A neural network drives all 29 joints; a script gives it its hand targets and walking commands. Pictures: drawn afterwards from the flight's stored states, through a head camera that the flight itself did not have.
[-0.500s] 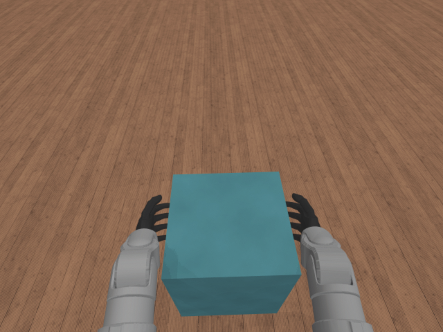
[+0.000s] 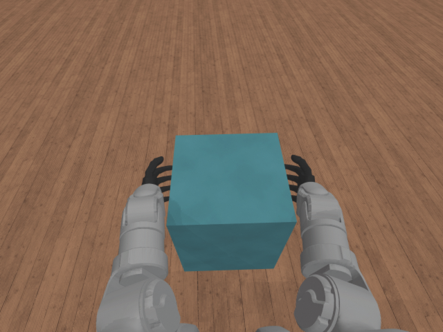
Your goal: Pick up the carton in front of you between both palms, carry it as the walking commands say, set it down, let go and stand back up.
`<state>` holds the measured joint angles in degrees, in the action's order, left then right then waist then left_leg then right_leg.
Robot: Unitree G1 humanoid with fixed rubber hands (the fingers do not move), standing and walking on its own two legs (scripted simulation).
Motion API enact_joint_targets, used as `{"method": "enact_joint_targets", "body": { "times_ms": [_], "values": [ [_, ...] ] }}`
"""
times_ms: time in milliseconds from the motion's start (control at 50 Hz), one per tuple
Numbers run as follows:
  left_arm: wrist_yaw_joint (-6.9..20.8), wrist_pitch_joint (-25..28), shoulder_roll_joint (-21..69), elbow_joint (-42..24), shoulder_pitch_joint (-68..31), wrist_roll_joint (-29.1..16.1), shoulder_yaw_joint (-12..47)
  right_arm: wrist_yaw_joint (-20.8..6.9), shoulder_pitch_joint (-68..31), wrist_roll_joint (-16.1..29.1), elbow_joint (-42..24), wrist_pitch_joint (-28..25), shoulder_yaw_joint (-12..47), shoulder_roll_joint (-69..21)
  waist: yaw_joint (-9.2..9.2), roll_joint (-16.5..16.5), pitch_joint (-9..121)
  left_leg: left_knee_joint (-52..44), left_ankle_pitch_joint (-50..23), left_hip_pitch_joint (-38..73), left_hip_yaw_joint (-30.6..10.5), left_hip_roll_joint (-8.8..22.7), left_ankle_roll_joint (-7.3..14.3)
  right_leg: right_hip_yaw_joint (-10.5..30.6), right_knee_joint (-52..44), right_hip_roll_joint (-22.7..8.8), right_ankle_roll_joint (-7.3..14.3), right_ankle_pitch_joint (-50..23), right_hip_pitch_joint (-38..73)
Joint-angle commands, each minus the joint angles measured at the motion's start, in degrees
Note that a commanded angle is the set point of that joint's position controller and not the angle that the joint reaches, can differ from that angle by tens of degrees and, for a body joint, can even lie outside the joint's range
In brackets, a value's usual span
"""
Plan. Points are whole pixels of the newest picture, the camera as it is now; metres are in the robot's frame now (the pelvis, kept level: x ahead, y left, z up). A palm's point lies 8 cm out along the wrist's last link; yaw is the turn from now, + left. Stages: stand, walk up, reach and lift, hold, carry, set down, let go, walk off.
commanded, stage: set down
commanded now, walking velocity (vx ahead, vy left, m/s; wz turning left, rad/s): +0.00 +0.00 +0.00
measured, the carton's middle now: (227, 206) +0.36 +0.00 -0.03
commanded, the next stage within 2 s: none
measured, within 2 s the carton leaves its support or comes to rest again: neither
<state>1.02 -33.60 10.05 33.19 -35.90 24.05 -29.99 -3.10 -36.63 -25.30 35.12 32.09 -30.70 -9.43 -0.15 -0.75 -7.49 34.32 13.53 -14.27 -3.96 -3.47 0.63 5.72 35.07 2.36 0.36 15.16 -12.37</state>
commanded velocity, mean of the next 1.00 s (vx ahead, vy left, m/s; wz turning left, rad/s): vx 0.00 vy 0.00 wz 0.00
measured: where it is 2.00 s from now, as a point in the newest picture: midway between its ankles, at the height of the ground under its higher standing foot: outside the picture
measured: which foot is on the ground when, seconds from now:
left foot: down 0.00-1.00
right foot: down 0.00-1.00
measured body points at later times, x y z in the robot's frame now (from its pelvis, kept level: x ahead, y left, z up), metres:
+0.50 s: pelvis +0.01 -0.01 -0.10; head +0.24 +0.00 +0.29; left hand +0.43 +0.16 -0.18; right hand +0.44 -0.14 -0.18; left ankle +0.08 +0.11 -0.73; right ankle +0.06 -0.13 -0.73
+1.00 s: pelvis -0.01 -0.01 -0.21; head +0.28 +0.01 +0.13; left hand +0.46 +0.19 -0.33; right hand +0.48 -0.11 -0.33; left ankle +0.08 +0.11 -0.73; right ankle +0.06 -0.13 -0.73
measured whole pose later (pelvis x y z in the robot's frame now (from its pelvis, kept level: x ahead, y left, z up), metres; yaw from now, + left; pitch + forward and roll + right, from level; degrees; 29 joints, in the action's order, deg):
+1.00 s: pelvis -0.01 -0.01 -0.21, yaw -2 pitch +47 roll -1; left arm -1.4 -12.5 -1.2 36.6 -52.7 8.8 -26.1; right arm 6.3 -54.7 -8.8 39.3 11.3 -20.7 -1.9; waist -3.9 -2.7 7.9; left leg 89.9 27.7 -108.8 -4.6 -5.8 -1.8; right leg 4.7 90.6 8.3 -2.5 30.5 -106.8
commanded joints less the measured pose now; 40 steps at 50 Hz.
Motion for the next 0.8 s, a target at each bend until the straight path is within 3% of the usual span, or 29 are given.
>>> {"method": "enact_joint_targets", "body": {
  "times_ms": [0, 100, 220, 320, 360, 440, 560, 680, 780],
  "values": [
    [7.3, 4.5, 33.1, 8.8, -28.7, -1.4, 8.9, -7.0, -28.6, 1.3, 9.8, -4.0, 8.5, -32.3, -0.59, 1.5, 11.1, -3.7, 15.8, -2.6, 0.5, -1.2, -1.0, -3.7, -2.5, 3.1, 1.4, 12.2, -14.3],
    [7.7, 12.3, 32.4, 6.5, -30.2, -2.3, 10.8, -6.9, -30.2, 1.6, 6.6, -11.4, 11.6, -32.7, -1.43, 0.3, 21.7, 4.1, 5.6, -10.7, 2.3, -2.7, -0.8, -3.4, 3.9, 4.1, 0.9, 5.9, -23.1],
    [8.6, 23.9, 42.6, 2.9, -34.3, -9.6, 26.2, -6.8, -35.1, 11.0, 3.8, -23.0, 27.3, -43.6, -1.36, -0.5, 42.1, 16.0, -9.1, -16.8, 1.7, -3.9, -1.7, -3.3, 14.1, 5.6, -0.1, -4.2, -32.2],
    [10.2, 24.7, 48.0, -4.0, -37.6, -15.4, 39.1, -6.4, -37.1, 18.2, -3.1, -23.8, 41.5, -51.0, -2.88, -0.1, 70.1, 24.8, -17.8, -18.8, 2.8, -4.3, -1.9, -3.4, 22.6, 6.5, -1.6, -14.2, -31.4],
    [10.8, 23.7, 48.6, -5.6, -37.4, -17.0, 42.3, -6.2, -37.4, 19.6, -5.1, -22.7, 44.9, -52.2, -3.50, -0.3, 75.2, 27.2, -18.6, -21.7, 3.1, -4.4, -2.0, -3.7, 25.5, 6.7, -1.9, -15.3, -33.3],
    [12.4, 20.8, 48.4, -2.3, -33.5, -17.6, 41.5, -6.4, -33.6, 19.6, -3.1, -20.0, 45.0, -53.0, -4.19, -0.6, 70.6, 29.9, -16.5, -30.9, 3.4, -4.6, -1.9, -3.4, 28.2, 7.1, -2.6, -13.7, -40.8],
    [13.8, 19.0, 46.2, 3.6, -31.3, -15.9, 36.7, -6.1, -31.8, 17.9, 2.2, -18.6, 39.9, -51.7, -4.57, -0.4, 62.1, 33.5, -15.3, -42.9, 3.7, -4.6, -1.9, -3.0, 31.5, 6.9, -2.8, -12.1, -51.1],
    [12.5, 21.7, 43.1, 5.1, -34.1, -16.8, 34.1, -3.8, -36.6, 18.1, 3.5, -21.8, 38.3, -47.9, -5.09, -1.6, 64.4, 39.2, -19.0, -50.5, 3.1, -4.9, -2.7, -3.2, 37.7, 7.3, -3.0, -14.5, -58.2],
    [10.8, 22.9, 40.1, 5.5, -38.8, -18.2, 33.2, -1.5, -41.4, 18.5, 4.1, -23.1, 38.1, -45.1, -5.32, -2.6, 68.5, 44.4, -16.1, -55.3, 3.6, -5.1, -3.2, -4.1, 43.3, 8.0, -3.3, -12.2, -61.6]
  ]
}}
